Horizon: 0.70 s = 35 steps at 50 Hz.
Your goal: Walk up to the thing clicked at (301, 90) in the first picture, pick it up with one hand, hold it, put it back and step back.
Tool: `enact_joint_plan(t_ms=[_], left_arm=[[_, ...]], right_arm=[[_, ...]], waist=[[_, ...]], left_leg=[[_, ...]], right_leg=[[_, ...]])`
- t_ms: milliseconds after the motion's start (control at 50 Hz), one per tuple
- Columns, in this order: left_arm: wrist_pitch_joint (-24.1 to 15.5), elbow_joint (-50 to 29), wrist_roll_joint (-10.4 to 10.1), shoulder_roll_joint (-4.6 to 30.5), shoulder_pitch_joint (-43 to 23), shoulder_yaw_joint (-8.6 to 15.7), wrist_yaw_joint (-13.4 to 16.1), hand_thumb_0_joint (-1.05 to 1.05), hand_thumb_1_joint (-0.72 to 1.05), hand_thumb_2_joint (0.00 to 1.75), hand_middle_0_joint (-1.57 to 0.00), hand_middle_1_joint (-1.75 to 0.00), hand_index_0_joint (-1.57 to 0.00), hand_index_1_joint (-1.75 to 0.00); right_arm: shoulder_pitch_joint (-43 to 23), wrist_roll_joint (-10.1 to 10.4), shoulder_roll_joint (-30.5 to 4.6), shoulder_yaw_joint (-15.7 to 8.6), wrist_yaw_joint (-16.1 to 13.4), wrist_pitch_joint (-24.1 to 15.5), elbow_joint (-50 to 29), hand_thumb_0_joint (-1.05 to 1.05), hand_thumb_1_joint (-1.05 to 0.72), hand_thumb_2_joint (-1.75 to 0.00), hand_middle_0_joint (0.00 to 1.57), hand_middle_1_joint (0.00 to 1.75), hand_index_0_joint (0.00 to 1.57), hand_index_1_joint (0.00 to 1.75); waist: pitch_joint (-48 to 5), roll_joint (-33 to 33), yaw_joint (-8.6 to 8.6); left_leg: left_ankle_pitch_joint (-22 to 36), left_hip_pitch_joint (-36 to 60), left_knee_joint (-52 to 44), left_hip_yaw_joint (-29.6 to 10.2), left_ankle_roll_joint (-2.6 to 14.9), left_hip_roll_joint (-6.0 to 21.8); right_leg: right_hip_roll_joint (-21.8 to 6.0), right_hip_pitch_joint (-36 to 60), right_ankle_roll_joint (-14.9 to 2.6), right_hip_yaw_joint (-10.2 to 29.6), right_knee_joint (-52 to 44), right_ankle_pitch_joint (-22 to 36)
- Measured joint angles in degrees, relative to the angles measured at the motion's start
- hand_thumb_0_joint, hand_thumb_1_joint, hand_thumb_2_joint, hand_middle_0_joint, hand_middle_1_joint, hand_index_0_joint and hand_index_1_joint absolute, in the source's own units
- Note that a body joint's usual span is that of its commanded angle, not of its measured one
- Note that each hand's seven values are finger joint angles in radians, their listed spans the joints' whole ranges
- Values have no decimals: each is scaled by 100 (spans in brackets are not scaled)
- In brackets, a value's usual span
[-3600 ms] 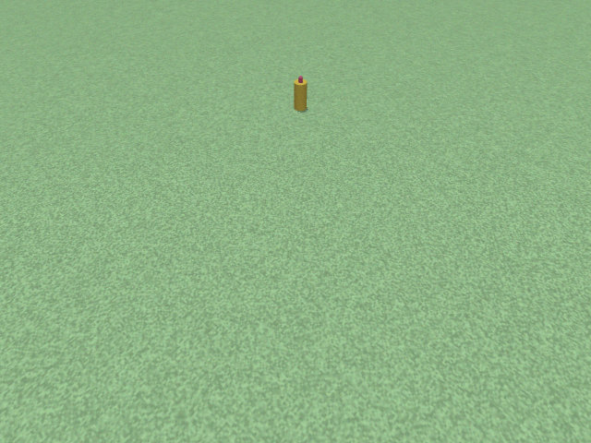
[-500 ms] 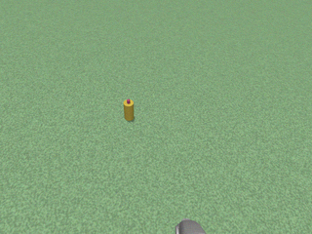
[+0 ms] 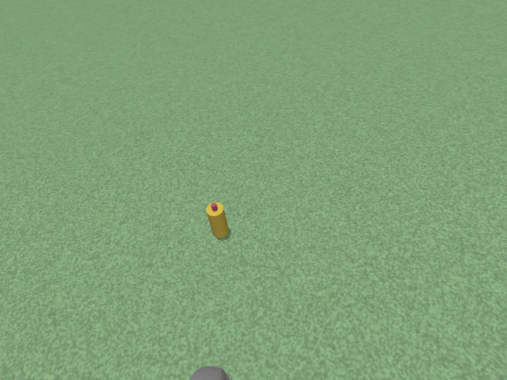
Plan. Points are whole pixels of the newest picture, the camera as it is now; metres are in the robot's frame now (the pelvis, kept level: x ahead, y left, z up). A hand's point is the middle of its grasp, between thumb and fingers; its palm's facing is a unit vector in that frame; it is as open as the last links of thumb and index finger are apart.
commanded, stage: walk up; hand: left
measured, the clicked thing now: (217, 218) +0.92 +0.23 -0.67
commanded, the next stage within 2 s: none
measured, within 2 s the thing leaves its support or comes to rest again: neither
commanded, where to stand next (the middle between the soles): +0.59 +0.08 m, yaw +0 degrees
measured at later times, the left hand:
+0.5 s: hand (89, 362) +0.20 +0.35 -0.16, palm faces +0.00 -0.95 -0.31, open 7.4 cm
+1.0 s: hand (129, 248) +0.42 +0.31 -0.12, palm faces -0.01 -0.91 -0.41, open 7.4 cm
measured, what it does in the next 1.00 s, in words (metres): walks ahead: left foot, then right foot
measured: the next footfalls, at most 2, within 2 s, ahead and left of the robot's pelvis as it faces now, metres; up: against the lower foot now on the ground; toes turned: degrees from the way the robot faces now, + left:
left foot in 0.30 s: +0.27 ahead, +0.18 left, +0.00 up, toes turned +6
right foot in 0.82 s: +0.45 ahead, -0.06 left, +0.00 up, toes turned -3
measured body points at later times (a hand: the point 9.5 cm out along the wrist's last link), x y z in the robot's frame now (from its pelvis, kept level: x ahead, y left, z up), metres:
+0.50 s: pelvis +0.18 +0.08 -0.01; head +0.20 +0.11 +0.44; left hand +0.20 +0.40 -0.14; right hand +0.29 -0.22 -0.09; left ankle +0.23 +0.17 -0.74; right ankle +0.18 -0.09 -0.67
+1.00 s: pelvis +0.35 +0.05 -0.01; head +0.36 +0.01 +0.44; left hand +0.42 +0.36 -0.09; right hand +0.40 -0.26 -0.15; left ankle +0.32 +0.20 -0.67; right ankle +0.41 -0.06 -0.74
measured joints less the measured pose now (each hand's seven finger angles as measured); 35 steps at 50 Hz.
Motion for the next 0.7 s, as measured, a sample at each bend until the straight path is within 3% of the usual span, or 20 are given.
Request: enact_joint_plan(t_ms=[140, 280, 300, 340, 400, 440, 560, 700], left_arm=[[24, 7, 117, 142, 402, 117, -8, 0, 90, 90, -20, -30, -21, -30], [74, 47, 88, 438, 690, 221, 25, 1, 90, 90, -20, -30, -21, -30], [99, 66, 83, 489, 716, 219, 31, 1, 90, 90, -20, -30, -21, -30], [183, 121, 52, 532, 688, 215, 65, 1, 90, 90, -20, -30, -21, -30], [282, 174, 26, 387, 610, 92, 83, 1, 90, 90, -20, -30, -21, -30], [284, 160, 14, 398, 565, 27, 43, 1, 90, 90, -20, -30, -21, -30], [278, 93, 14, 501, 511, 94, -62, 1, 90, 90, -20, -30, -21, -30], [362, 231, 90, 449, 457, 143, -149, 0, 90, 90, -20, -30, -20, -30]], right_arm=[[-16, -100, -88, -137, 129, 168, 144, 1, -91, -89, 20, 30, 20, 30], [-173, -177, 63, -74, 196, 107, 158, 1, -91, -89, 20, 30, 20, 30], [-225, -181, 112, -71, 188, 71, 144, 1, -91, -89, 20, 30, 20, 30], [-371, -222, 220, -48, 162, -47, 47, 1, -91, -89, 20, 30, 20, 30], [-424, -112, 227, -36, 99, -190, -213, 1, -91, -89, 21, 30, 20, 30], [-373, -40, 288, 15, 44, -193, -275, 1, -91, -89, 21, 30, 20, 30], [-88, 12, 355, 97, -7, -231, -250, 1, -90, -89, 21, 30, 20, 31], [197, -28, 208, 18, -1, -208, -208, 1, -90, -89, 21, 30, 20, 31]], waist=[[-83, 130, 82], [-39, -81, 222], [-21, -201, 224], [120, -536, 257], [199, -393, 114], [180, -422, 72], [45, -632, 46], [-59, -533, 2]], left_leg=[[604, -431, -1282, 188, -204, 203], [558, 123, -2560, 598, 13, 301], [720, 223, -2634, 657, 6, 220], [550, 337, -2464, 893, 7, -9], [263, 511, -2358, 861, 101, 37], [286, 811, -2654, 878, 94, 20], [255, 1573, -3345, 1012, 152, -186], [-45, 2112, -3660, 1185, 146, -306]], right_leg=[[137, 572, 81, -198, -319, -306], [107, 796, 284, -298, 194, -1110], [3, 785, 334, -288, 402, -1303], [-340, 484, 240, -117, 1361, -1493], [-81, -442, 124, 264, 3344, -1702], [-39, -936, 106, 462, 3847, -1424], [-372, -1784, 284, 815, 3387, -450], [-632, -1927, 415, 511, 2006, 65]])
